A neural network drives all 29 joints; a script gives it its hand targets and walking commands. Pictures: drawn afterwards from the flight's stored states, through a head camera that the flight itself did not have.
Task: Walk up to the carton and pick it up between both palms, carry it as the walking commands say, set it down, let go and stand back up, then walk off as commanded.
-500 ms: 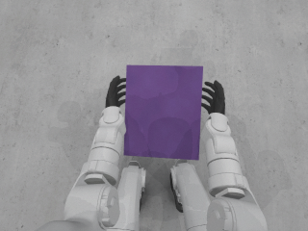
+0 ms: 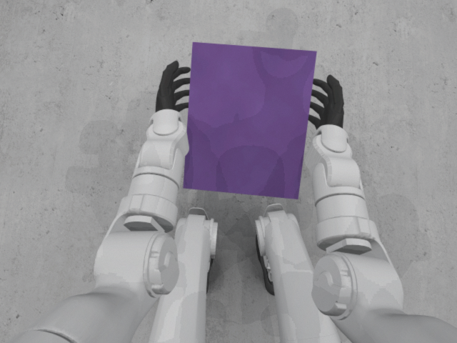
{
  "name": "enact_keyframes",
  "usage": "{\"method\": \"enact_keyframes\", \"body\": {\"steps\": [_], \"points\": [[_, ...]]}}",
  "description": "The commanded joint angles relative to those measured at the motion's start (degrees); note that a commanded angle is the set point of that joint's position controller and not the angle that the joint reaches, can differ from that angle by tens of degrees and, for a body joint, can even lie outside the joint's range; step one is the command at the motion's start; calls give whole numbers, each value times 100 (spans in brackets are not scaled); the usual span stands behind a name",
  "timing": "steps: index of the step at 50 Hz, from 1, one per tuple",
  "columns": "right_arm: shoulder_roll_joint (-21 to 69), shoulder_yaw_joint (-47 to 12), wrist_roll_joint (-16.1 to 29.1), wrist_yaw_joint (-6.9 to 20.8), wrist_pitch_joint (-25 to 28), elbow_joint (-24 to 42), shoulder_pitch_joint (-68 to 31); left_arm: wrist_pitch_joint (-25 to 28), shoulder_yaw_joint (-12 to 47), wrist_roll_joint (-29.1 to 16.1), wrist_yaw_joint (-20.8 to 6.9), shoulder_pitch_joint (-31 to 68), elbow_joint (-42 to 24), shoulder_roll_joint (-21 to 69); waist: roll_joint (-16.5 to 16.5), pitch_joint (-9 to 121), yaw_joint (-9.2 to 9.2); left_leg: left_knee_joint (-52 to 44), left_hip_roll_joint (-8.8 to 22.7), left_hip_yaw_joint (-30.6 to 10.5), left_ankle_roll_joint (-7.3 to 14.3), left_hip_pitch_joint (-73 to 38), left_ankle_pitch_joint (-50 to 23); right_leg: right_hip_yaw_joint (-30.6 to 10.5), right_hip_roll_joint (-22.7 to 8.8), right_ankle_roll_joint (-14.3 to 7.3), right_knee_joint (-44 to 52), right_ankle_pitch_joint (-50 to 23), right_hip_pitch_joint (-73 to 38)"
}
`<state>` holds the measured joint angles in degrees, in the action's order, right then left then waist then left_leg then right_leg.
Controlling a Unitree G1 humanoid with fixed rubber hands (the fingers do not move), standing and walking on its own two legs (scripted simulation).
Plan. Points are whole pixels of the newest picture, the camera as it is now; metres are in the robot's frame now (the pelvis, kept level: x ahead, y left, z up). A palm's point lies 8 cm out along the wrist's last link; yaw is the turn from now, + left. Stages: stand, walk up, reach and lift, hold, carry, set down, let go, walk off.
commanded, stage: set down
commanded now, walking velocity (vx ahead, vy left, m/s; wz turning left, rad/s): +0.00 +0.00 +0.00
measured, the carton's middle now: (245, 124) +0.47 -0.03 -0.17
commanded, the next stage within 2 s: none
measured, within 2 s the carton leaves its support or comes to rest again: neither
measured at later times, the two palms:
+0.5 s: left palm (181, 123) +0.49 +0.11 -0.20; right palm (307, 131) +0.46 -0.16 -0.19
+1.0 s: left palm (185, 120) +0.52 +0.11 -0.26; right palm (297, 129) +0.48 -0.16 -0.26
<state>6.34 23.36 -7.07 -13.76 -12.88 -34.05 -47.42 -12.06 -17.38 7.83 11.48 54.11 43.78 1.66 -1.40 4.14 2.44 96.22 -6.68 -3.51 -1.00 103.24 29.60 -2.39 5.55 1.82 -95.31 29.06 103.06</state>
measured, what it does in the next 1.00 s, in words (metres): lowers itself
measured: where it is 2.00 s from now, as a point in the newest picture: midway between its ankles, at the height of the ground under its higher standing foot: (236, 274)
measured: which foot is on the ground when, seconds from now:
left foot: down 0.00-1.00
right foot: down 0.00-1.00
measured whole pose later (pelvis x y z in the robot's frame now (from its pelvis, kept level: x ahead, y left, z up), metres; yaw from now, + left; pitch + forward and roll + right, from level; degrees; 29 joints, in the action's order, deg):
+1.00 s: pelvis -0.05 +0.00 -0.12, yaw +1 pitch +28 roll -1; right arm -3.8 22.1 -2.9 -17.8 -16.7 -42.5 -80.5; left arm -16.1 -13.3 1.5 13.0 85.2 51.3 -12.0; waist -1.0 -30.1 3.6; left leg 117.6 -8.4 -2.4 -2.9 117.0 28.2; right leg -1.1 5.8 2.6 -117.1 28.1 116.7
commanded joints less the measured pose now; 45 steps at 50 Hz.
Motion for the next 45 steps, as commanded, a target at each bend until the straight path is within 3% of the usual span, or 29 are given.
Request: {"method": "enact_keyframes", "body": {"steps": [1, 2, 3, 5, 6, 8, 9, 11, 12, 15, 16, 17, 19, 20, 21, 22, 23, 24, 25, 27, 29, 31, 32, 37, 39, 40, 42, 44, 45], "points": [[5184, -3635, 612, 1708, 65, 270, -4568, 113, 2997, -460, -1393, 3903, -494, 5785, -48, 7004, 68, -788, -458, 415, 77, -3185, -1437, 381, 408, 106, 811, -1545, -3489], [5033, -3874, 670, 1697, 69, 666, -4917, 98, 3018, -591, -1397, 3917, -454, 5679, 206, 7253, -24, -726, -447, 393, 68, -3320, -1356, 418, 418, 92, 691, -1392, -3576], [5003, -3641, 675, 1781, 27, 341, -4868, -51, 2998, -386, -1353, 3513, -49, 5873, -19, 7012, 127, -794, -423, 344, 52, -3335, -1123, 572, 416, 98, 616, -1129, -3127], [5212, -3524, 501, 1816, -39, 181, -4446, 19, 3242, -641, -1370, 4194, -809, 5932, 57, 7362, 403, -704, -486, 286, -16, -3509, -1557, 597, 474, 65, 540, -1571, -3210], [4933, -3289, 450, 1763, -59, -39, -4450, -103, 3290, -702, -1431, 4158, -220, 6036, -79, 6763, 679, -713, -418, 209, -23, -3124, -1155, 611, 382, 26, 617, -1305, -3079], [4784, -3265, 533, 1869, -27, 111, -4758, -156, 3218, -626, -1285, 3976, -442, 6156, -375, 7194, 449, -679, -433, 119, -71, -3836, -1503, 639, 433, -32, 389, -1341, -2533], [4948, -3601, 685, 1911, -60, 435, -4967, -85, 3350, -651, -1261, 4265, -899, 5922, -417, 7718, 125, -498, -421, 242, -99, -4144, -1803, 592, 463, -37, 230, -1530, -2614], [4815, -3099, 624, 2013, -42, -122, -4398, -68, 3618, -725, -1182, 4479, -1019, 6046, -963, 7473, 579, -488, -401, 154, -238, -4123, -1830, 693, 458, -121, 59, -1664, -2124], [4577, -3254, 744, 2022, 29, 322, -5034, -151, 3640, -634, -1138, 4255, -758, 6043, -1069, 7914, 263, -504, -428, 222, -223, -4292, -1736, 705, 411, -93, 50, -1420, -2091], [4555, -3443, 784, 2105, 61, 713, -5182, -134, 3886, -803, -1084, 4612, -1183, 6120, -925, 8282, 550, -198, -437, 179, -211, -4647, -2192, 753, 452, -81, -132, -1774, -1933], [4654, -3704, 1069, 2047, 19, 1031, -5543, -124, 3972, -932, -1123, 4460, -1280, 5955, -759, 8598, 356, -93, -453, 215, -136, -4352, -2283, 600, 344, -55, -203, -1972, -2543], [4371, -3695, 963, 2017, -3, 1004, -5364, -105, 4263, -1234, -1058, 5322, -1844, 5763, -632, 9068, 784, 2, -433, 204, -166, -4738, -2213, 737, 400, -47, -207, -1836, -2511], [4312, -3774, 844, 1996, -65, 729, -5665, -200, 3977, -1071, -983, 5142, -1251, 5763, -438, 9145, 629, 31, -437, 259, -186, -4568, -1759, 825, 380, -31, -301, -1466, -2722], [4127, -3689, 911, 1930, -91, 845, -5690, -206, 3978, -1137, -1008, 5282, -1273, 5570, -441, 8984, 791, 69, -376, 173, -161, -4401, -1452, 789, 338, -16, -259, -1334, -2690], [4175, -3878, 1068, 1941, -111, 1114, -6085, -258, 4034, -1142, -942, 5540, -1546, 5432, -611, 9455, 392, 90, -414, 290, -165, -4870, -1590, 771, 313, -6, -429, -1351, -2788], [3801, -4003, 1172, 1903, -98, 1722, -6272, -278, 4288, -1243, -910, 5645, -1815, 5176, -681, 10565, 695, 291, -360, 274, -216, -5467, -1849, 880, 307, 19, -535, -1689, -3201], [3670, -4178, 1409, 1853, -188, 1888, -6624, -338, 4256, -1419, -839, 6047, -2090, 4970, -492, 11119, 565, 278, -351, 267, -166, -6034, -2175, 901, 306, 35, -549, -1795, -3418], [3584, -4097, 1410, 1745, -227, 1755, -6391, -361, 4479, -1579, -818, 6075, -2313, 4803, -635, 11138, 739, 376, -399, 240, -173, -6051, -2298, 834, 317, 0, -579, -1902, -3511], [3686, -4299, 1515, 1678, -294, 1844, -6539, -423, 4291, -1513, -844, 6016, -2062, 4709, -517, 11194, 486, 468, -382, 420, -169, -5777, -2343, 809, 291, 8, -591, -2064, -3948], [3595, -4396, 1569, 1587, -377, 2481, -6736, -506, 4563, -1715, -754, 5916, -2298, 4825, -126, 10570, 644, 564, -369, 343, -46, -5623, -2679, 793, 325, 28, -629, -2310, -4061], [3522, -4210, 1523, 1561, -474, 2020, -7155, -493, 4066, -1797, -791, 6521, -2082, 4501, 266, 10254, 573, 522, -333, 379, 32, -5153, -1915, 817, 224, 67, -658, -1702, -3974], [3683, -4251, 1499, 1637, -503, 1555, -7318, -477, 3672, -1518, -834, 6463, -1715, 4430, 249, 9237, 145, 484, -344, 462, 45, -4391, -1610, 628, 240, 72, -607, -1478, -3656], [3706, -4194, 1389, 1685, -470, 1233, -7135, -478, 3817, -1589, -891, 6418, -1360, 4711, 219, 8976, 411, 575, -271, 388, 0, -4177, -1306, 671, 173, -10, -676, -1298, -3298], [4064, -3819, 1310, 1781, -249, 625, -7550, -297, 3519, -1532, -1246, 6395, -454, 4860, 299, 8544, 406, 665, -264, 261, 118, -3509, -1010, 697, 121, -13, -830, -1021, -2838], [4053, -3330, 1185, 1855, -246, -352, -7229, -273, 2866, -1032, -1413, 6288, 209, 4619, -79, 7241, 105, 720, -201, 489, 93, -2686, -559, 550, 165, -44, -679, -629, -2385], [4174, -3047, 1006, 1920, -290, -701, -6989, -246, 2804, -1046, -1505, 6499, 260, 4579, -14, 6638, 269, 624, -228, 482, 97, -2266, -235, 611, 194, -30, -721, -394, -2032], [3887, -2693, 777, 2007, -200, -815, -7063, -210, 2766, -1164, -1684, 6746, 159, 4602, -181, 6687, 451, 806, -216, 494, 29, -2078, -300, 604, 146, -120, -893, -447, -1827], [4249, -2969, 1033, 2009, -121, -130, -7581, -86, 2833, -1167, -1663, 7156, -391, 4546, -121, 7893, 137, 899, -220, 667, 94, -2665, -803, 573, 198, -61, -937, -891, -2564], [4119, -3300, 1250, 1930, -58, 353, -7862, -109, 3141, -1289, -1679, 7175, -336, 4708, -252, 8756, 328, 1169, -217, 687, 34, -2875, -1120, 582, 181, -60, -979, -1356, -3030]]}}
